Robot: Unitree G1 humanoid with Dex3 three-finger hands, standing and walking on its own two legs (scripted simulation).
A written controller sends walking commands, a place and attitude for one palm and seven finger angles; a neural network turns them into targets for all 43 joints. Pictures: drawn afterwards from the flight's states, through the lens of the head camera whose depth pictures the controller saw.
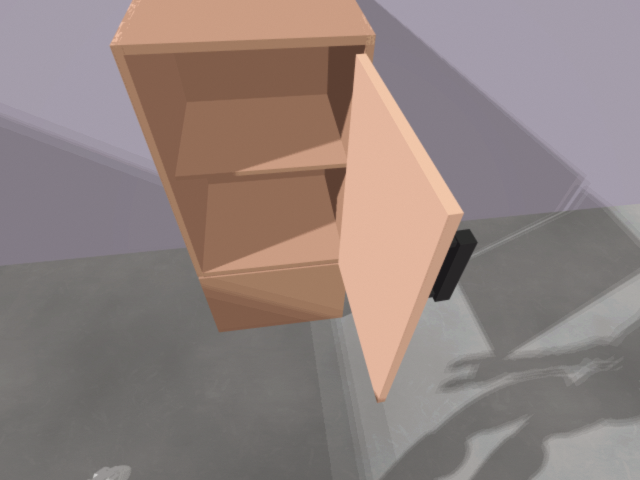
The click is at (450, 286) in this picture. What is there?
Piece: cupboard door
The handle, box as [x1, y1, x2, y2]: [429, 229, 477, 301]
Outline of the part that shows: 469,229 458,230 455,233 429,295 429,297 432,296 435,301 449,298 477,242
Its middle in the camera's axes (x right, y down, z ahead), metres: +0.17 +0.05 +0.57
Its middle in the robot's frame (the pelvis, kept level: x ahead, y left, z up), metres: +0.41 -0.15 +0.02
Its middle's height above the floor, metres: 0.78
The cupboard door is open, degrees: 93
